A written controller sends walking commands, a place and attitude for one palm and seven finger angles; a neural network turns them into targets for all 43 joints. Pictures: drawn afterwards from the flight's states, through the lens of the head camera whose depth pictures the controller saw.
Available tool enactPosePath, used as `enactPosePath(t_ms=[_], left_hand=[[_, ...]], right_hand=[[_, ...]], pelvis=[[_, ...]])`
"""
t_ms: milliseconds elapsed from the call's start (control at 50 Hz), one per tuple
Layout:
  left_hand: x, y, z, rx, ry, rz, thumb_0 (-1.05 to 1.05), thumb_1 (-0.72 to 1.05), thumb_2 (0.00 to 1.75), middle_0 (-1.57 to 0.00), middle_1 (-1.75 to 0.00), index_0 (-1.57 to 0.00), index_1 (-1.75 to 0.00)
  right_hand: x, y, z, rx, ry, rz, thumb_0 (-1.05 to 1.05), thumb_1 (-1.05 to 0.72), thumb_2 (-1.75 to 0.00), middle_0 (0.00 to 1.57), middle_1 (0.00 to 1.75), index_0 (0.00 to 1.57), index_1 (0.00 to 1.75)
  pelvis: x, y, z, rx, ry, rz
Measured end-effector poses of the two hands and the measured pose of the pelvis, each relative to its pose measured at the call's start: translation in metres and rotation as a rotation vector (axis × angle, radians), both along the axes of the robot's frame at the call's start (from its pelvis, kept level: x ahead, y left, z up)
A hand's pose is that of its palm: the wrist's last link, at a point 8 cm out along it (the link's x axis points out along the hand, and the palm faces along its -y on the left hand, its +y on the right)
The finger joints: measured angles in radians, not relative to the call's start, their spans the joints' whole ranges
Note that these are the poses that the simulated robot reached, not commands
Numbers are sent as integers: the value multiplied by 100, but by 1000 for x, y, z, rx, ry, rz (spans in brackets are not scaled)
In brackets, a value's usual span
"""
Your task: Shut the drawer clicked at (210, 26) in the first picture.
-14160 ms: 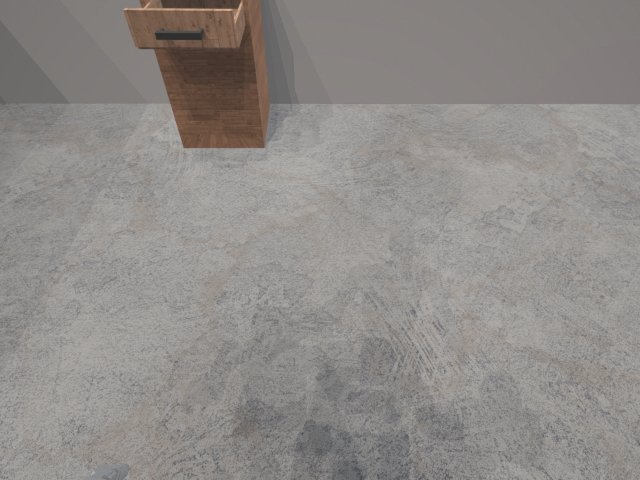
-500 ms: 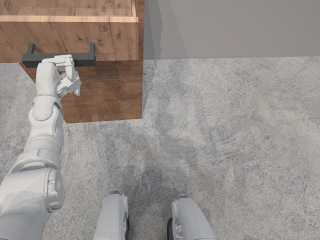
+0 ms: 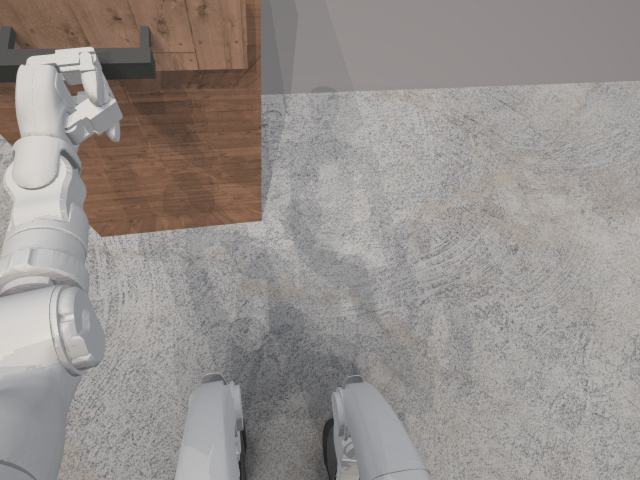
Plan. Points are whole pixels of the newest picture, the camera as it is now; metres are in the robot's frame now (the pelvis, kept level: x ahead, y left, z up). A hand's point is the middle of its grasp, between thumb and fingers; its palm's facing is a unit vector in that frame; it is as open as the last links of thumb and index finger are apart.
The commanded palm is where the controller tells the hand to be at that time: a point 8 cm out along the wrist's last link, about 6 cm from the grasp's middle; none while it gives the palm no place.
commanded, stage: push the drawer shut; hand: left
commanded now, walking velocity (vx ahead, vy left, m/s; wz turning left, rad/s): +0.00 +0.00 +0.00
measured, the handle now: (77, 50) +0.61 +0.25 +0.06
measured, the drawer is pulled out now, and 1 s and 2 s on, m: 0.05 0.00 0.00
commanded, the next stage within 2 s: pull the fist back off the drawer in 0.94 s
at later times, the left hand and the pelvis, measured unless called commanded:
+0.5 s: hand (112, 68) +0.58 +0.21 +0.06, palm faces +0.09 -1.00 -0.04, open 3.2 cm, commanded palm +0.61 +0.21 +0.07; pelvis -0.01 +0.00 -0.01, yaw -1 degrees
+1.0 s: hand (102, 62) +0.59 +0.22 +0.07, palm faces +0.06 -1.00 -0.06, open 3.3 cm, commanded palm +0.64 +0.21 +0.07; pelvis -0.02 +0.01 -0.02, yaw -2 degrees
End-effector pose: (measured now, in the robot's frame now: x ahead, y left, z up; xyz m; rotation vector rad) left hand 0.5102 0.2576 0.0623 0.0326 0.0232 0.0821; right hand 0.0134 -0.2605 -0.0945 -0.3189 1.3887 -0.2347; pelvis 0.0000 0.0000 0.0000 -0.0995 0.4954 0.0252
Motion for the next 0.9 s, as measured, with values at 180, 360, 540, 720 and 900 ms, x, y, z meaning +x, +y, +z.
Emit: enactPosePath(t_ms=[180, 360, 540, 720, 900], left_hand=[[17, 2, 1, 2, 0, 2, 0, 78, 99, -140, -160, -140, -160], [35, 2, 3, 5, 3, 4, 2, 79, 100, -140, -160, -140, -160], [52, 3, 5, 10, 5, 6, 4, 80, 100, -140, -160, -140, -160], [54, 9, 5, 19, 14, -2, 3, 72, 103, -140, -160, -140, -160], [55, 13, 6, 22, 18, -16, 5, 69, 101, -140, -160, -140, -160]], right_hand=[[-14, 2, 1, -16, 29, -12, 1, -91, -89, 20, 30, 21, 30], [-30, 4, 2, -30, 66, -28, 1, -91, -89, 20, 30, 21, 30], [-47, 9, 2, -37, 107, -49, 1, -91, -89, 20, 30, 21, 30], [-56, 13, 1, -38, 118, -55, 1, -91, -89, 20, 30, 21, 30], [-55, 14, 3, -61, 79, -53, 1, -91, -89, 20, 30, 21, 30]], pelvis=[[-2, 2, -5, -10, 20, -1], [-6, 2, -10, -19, 42, -4], [-8, 3, -14, -27, 66, -8], [-11, 3, -17, -34, 73, -10], [-14, 5, -18, -41, 74, -15]])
